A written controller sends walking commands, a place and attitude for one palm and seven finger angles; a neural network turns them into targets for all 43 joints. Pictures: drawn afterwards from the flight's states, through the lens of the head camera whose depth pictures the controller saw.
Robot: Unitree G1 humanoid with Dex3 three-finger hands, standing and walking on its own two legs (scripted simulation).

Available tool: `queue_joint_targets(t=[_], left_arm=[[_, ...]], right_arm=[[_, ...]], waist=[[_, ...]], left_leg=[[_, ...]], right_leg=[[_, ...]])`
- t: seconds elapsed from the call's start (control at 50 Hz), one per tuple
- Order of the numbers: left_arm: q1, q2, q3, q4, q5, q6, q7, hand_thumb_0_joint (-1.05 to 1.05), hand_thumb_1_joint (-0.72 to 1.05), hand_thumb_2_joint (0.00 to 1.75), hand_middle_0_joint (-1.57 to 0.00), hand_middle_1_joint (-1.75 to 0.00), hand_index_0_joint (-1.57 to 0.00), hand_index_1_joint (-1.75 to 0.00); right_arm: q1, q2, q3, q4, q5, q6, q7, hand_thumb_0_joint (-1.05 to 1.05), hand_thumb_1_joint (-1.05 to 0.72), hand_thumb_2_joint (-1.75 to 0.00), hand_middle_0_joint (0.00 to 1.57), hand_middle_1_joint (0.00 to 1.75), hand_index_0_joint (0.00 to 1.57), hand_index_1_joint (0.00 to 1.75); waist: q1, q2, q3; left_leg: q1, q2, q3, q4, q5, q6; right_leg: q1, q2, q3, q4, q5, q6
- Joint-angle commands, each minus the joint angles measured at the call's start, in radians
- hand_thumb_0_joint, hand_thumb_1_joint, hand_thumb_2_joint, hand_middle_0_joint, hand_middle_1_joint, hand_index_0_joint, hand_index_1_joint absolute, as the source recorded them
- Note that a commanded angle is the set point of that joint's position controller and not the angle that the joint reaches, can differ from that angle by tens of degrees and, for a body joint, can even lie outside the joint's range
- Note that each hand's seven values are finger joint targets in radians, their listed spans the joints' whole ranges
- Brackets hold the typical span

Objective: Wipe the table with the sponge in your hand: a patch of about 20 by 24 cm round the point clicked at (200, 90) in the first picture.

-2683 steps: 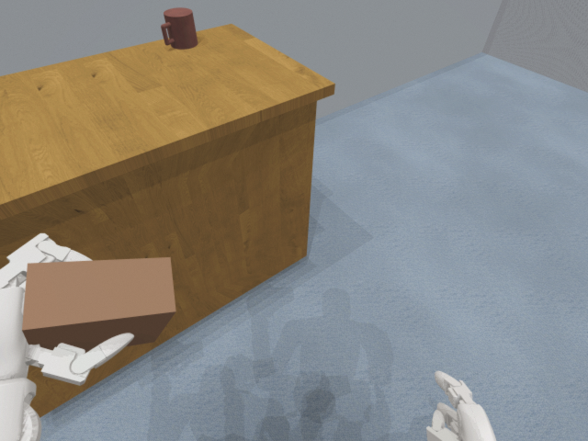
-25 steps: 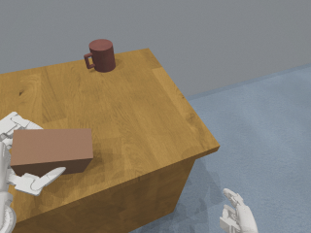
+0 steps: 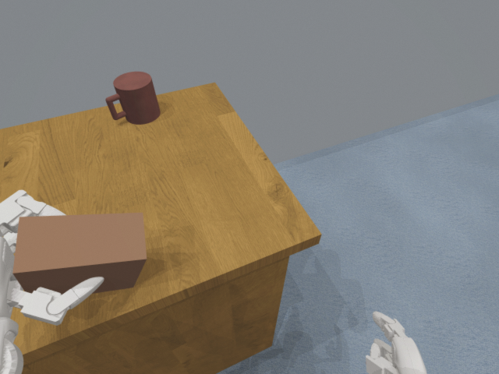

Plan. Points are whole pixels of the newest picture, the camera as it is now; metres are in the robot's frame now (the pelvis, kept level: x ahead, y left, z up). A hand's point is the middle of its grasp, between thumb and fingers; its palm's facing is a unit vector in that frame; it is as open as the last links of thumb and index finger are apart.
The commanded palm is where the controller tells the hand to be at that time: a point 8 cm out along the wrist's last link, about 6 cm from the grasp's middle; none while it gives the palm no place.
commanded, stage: shuffle to correct the standing spot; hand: left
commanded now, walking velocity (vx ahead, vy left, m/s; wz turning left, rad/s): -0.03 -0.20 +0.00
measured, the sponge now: (104, 256) +0.23 +0.20 +0.14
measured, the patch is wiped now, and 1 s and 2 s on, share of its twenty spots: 0.00 0.00 0.00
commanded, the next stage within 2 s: none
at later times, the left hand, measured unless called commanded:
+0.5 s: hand (56, 261) +0.21 +0.23 +0.16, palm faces +0.37 -0.86 -0.36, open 9.9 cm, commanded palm +0.15 +0.28 +0.18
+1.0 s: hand (55, 262) +0.21 +0.24 +0.17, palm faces +0.36 -0.86 -0.36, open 9.9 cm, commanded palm +0.15 +0.28 +0.18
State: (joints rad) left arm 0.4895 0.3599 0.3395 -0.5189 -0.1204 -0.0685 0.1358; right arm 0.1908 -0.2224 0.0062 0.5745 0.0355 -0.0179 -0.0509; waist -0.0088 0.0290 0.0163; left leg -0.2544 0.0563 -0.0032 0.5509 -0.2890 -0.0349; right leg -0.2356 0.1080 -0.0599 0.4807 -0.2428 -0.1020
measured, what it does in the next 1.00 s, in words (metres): stands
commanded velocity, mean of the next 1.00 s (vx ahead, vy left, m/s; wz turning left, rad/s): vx -0.02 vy -0.20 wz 0.00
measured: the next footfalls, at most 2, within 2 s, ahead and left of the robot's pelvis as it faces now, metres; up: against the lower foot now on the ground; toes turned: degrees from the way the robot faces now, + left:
none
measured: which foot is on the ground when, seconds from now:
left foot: down 0.00-1.00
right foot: down 0.00-1.00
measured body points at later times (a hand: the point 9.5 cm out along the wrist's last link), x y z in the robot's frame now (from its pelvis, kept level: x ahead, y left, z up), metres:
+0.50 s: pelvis +0.00 +0.00 +0.00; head +0.01 -0.01 +0.45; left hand +0.18 +0.28 +0.19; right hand +0.18 -0.23 -0.08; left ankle +0.00 +0.14 -0.73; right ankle +0.01 -0.05 -0.73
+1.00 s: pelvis -0.01 +0.00 +0.00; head +0.01 -0.01 +0.45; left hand +0.18 +0.28 +0.19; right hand +0.17 -0.23 -0.09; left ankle +0.00 +0.14 -0.73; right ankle +0.01 -0.05 -0.73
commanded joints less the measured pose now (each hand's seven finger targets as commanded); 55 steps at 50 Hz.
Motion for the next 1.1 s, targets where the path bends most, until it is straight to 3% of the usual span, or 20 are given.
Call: queue_joint_targets(t=[0.0,0.02,0.04,0.1,0.12,0.18,0.22,0.24,0.4,0.44,0.58,0.62,0.7,0.72,0.86,0.92,0.98,1.02,1.04,1.08], left_arm=[[-0.032,0.179,0.119,-0.192,-0.003,-0.052,0.004,0.00,0.10,1.30,-1.20,-1.60,-1.20,-1.60],[-0.022,0.195,0.130,-0.187,-0.002,-0.048,0.008,0.00,0.10,1.30,-1.20,-1.60,-1.20,-1.60],[-0.024,0.168,0.106,-0.189,-0.004,-0.048,0.005,0.00,0.10,1.30,-1.20,-1.60,-1.20,-1.60],[-0.029,0.180,0.118,-0.182,-0.005,-0.047,0.004,0.00,0.10,1.30,-1.20,-1.60,-1.20,-1.60],[-0.030,0.193,0.123,-0.186,-0.003,-0.043,0.008,0.00,0.10,1.30,-1.20,-1.60,-1.20,-1.60],[-0.046,0.177,0.109,-0.198,-0.005,-0.045,0.005,0.00,0.10,1.30,-1.20,-1.60,-1.20,-1.60],[-0.035,0.199,0.127,-0.197,0.000,-0.042,0.009,0.00,0.10,1.30,-1.20,-1.60,-1.20,-1.60],[-0.037,0.169,0.101,-0.204,-0.001,-0.042,0.006,0.00,0.10,1.30,-1.20,-1.60,-1.20,-1.60],[-0.036,0.178,0.113,-0.210,-0.003,-0.038,0.007,0.00,0.10,1.30,-1.20,-1.60,-1.20,-1.60],[-0.036,0.172,0.104,-0.220,-0.004,-0.036,0.009,0.00,0.10,1.30,-1.20,-1.60,-1.20,-1.60],[-0.032,0.176,0.109,-0.212,-0.003,-0.032,0.007,0.00,0.10,1.30,-1.20,-1.60,-1.20,-1.60],[-0.030,0.196,0.124,-0.218,-0.001,-0.032,0.011,0.00,0.10,1.30,-1.20,-1.60,-1.20,-1.60],[-0.023,0.180,0.116,-0.206,-0.002,-0.031,0.008,0.00,0.10,1.30,-1.20,-1.60,-1.20,-1.60],[-0.023,0.189,0.120,-0.213,-0.002,-0.029,0.012,0.00,0.10,1.30,-1.20,-1.60,-1.20,-1.60],[-0.015,0.179,0.113,-0.212,-0.004,-0.029,0.009,0.00,0.10,1.30,-1.20,-1.60,-1.20,-1.60],[-0.024,0.188,0.116,-0.226,-0.001,-0.030,0.013,0.00,0.10,1.30,-1.20,-1.60,-1.20,-1.60],[-0.028,0.178,0.111,-0.210,-0.001,-0.030,0.012,0.00,0.10,1.30,-1.20,-1.60,-1.20,-1.60],[-0.026,0.195,0.123,-0.214,0.000,-0.029,0.014,0.00,0.10,1.30,-1.20,-1.60,-1.20,-1.60],[-0.027,0.167,0.101,-0.215,-0.002,-0.028,0.012,0.00,0.10,1.30,-1.20,-1.60,-1.20,-1.60],[-0.028,0.178,0.113,-0.209,-0.001,-0.027,0.012,0.00,0.10,1.30,-1.20,-1.60,-1.20,-1.60]], right_arm=[[-0.105,-0.102,-0.039,-0.165,0.000,-0.045,-0.004,0.00,-0.90,-0.90,0.20,0.30,0.20,0.30],[-0.115,-0.103,-0.037,-0.159,0.002,-0.043,-0.005,0.00,-0.90,-0.90,0.20,0.30,0.20,0.30],[-0.111,-0.099,-0.034,-0.162,-0.001,-0.040,-0.004,0.00,-0.90,-0.90,0.20,0.30,0.20,0.30],[-0.108,-0.101,-0.036,-0.164,-0.001,-0.039,-0.004,0.00,-0.90,-0.90,0.20,0.30,0.20,0.30],[-0.117,-0.104,-0.034,-0.159,0.001,-0.038,-0.005,0.00,-0.90,-0.90,0.20,0.30,0.20,0.30],[-0.113,-0.103,-0.034,-0.164,-0.002,-0.038,-0.005,0.00,-0.90,-0.90,0.20,0.30,0.20,0.30],[-0.124,-0.105,-0.034,-0.159,-0.001,-0.038,-0.006,0.00,-0.90,-0.90,0.20,0.30,0.20,0.30],[-0.119,-0.100,-0.031,-0.162,-0.004,-0.035,-0.006,0.00,-0.90,-0.90,0.20,0.30,0.20,0.30],[-0.112,-0.104,-0.036,-0.166,-0.004,-0.032,-0.003,0.00,-0.90,-0.90,0.20,0.30,0.20,0.30],[-0.117,-0.101,-0.033,-0.164,-0.004,-0.031,-0.003,0.00,-0.90,-0.90,0.20,0.30,0.20,0.30],[-0.119,-0.103,-0.035,-0.166,-0.004,-0.030,-0.004,0.00,-0.90,-0.90,0.20,0.30,0.20,0.30],[-0.125,-0.104,-0.033,-0.160,-0.004,-0.030,-0.005,0.00,-0.90,-0.90,0.20,0.30,0.20,0.30],[-0.116,-0.103,-0.038,-0.164,-0.006,-0.027,-0.005,0.00,-0.90,-0.90,0.20,0.30,0.20,0.30],[-0.121,-0.105,-0.036,-0.160,-0.004,-0.027,-0.005,0.00,-0.90,-0.90,0.20,0.30,0.20,0.30],[-0.120,-0.104,-0.038,-0.162,-0.006,-0.024,-0.004,0.00,-0.90,-0.90,0.20,0.30,0.20,0.30],[-0.125,-0.105,-0.036,-0.159,-0.003,-0.026,-0.005,0.00,-0.90,-0.90,0.20,0.30,0.20,0.30],[-0.119,-0.104,-0.035,-0.161,-0.007,-0.026,-0.005,0.00,-0.90,-0.90,0.20,0.30,0.20,0.30],[-0.125,-0.106,-0.036,-0.158,-0.006,-0.027,-0.006,0.00,-0.90,-0.90,0.20,0.30,0.20,0.30],[-0.118,-0.102,-0.034,-0.158,-0.007,-0.027,-0.006,0.00,-0.90,-0.90,0.20,0.30,0.20,0.30],[-0.116,-0.104,-0.037,-0.159,-0.008,-0.026,-0.005,0.00,-0.90,-0.90,0.20,0.30,0.20,0.30]], waist=[[0.004,-0.022,-0.112],[0.003,-0.003,-0.115],[0.001,0.001,-0.110],[0.005,-0.037,-0.105],[0.003,-0.006,-0.102],[0.004,-0.010,-0.101],[0.005,0.026,-0.100],[0.003,0.032,-0.102],[0.006,-0.003,-0.122],[0.003,0.031,-0.125],[0.006,0.009,-0.101],[0.005,0.044,-0.115],[0.006,-0.002,-0.118],[0.003,0.033,-0.119],[0.006,0.007,-0.113],[0.002,0.056,-0.106],[0.006,0.008,-0.096],[0.003,0.037,-0.106],[0.003,0.023,-0.112],[0.006,0.007,-0.111]], left_leg=[[0.034,0.077,-0.031,-0.018,0.174,0.069],[0.050,0.075,-0.032,-0.025,0.172,0.070],[0.047,0.074,-0.030,-0.026,0.149,0.071],[0.036,0.072,-0.027,-0.025,0.132,0.071],[0.049,0.071,-0.032,-0.034,0.121,0.071],[0.038,0.080,-0.038,-0.050,0.127,0.073],[0.048,0.088,-0.045,-0.069,0.133,0.076],[0.036,0.093,-0.051,-0.076,0.134,0.079],[0.034,0.087,-0.043,-0.059,0.145,0.072],[0.040,0.095,-0.056,-0.080,0.153,0.075],[0.026,0.097,-0.057,-0.079,0.127,0.074],[0.036,0.096,-0.062,-0.091,0.133,0.074],[0.028,0.094,-0.050,-0.069,0.134,0.073],[0.037,0.089,-0.053,-0.075,0.140,0.072],[0.029,0.098,-0.059,-0.075,0.154,0.073],[0.033,0.096,-0.068,-0.092,0.122,0.074],[0.013,0.101,-0.070,-0.098,0.090,0.075],[0.032,0.097,-0.065,-0.096,0.100,0.075],[0.032,0.098,-0.066,-0.094,0.103,0.075],[0.021,0.098,-0.063,-0.087,0.105,0.075]], right_leg=[[0.041,-0.225,0.163,-0.123,0.211,0.084],[0.024,-0.228,0.172,-0.127,0.199,0.081],[0.019,-0.226,0.167,-0.135,0.174,0.087],[0.023,-0.225,0.167,-0.147,0.151,0.097],[0.001,-0.226,0.176,-0.155,0.125,0.094],[0.018,-0.215,0.157,-0.145,0.129,0.099],[0.011,-0.208,0.155,-0.138,0.132,0.096],[0.024,-0.203,0.143,-0.129,0.138,0.097],[0.047,-0.208,0.152,-0.134,0.160,0.098],[0.044,-0.203,0.141,-0.121,0.158,0.089],[0.032,-0.198,0.145,-0.130,0.140,0.091],[0.034,-0.199,0.149,-0.125,0.141,0.086],[0.045,-0.203,0.153,-0.132,0.157,0.094],[0.040,-0.205,0.158,-0.131,0.155,0.087],[0.044,-0.201,0.142,-0.122,0.171,0.090],[0.027,-0.199,0.150,-0.128,0.133,0.082],[0.031,-0.191,0.143,-0.135,0.104,0.086],[0.022,-0.197,0.157,-0.137,0.113,0.082],[0.030,-0.193,0.148,-0.132,0.115,0.083],[0.038,-0.196,0.152,-0.136,0.121,0.088]])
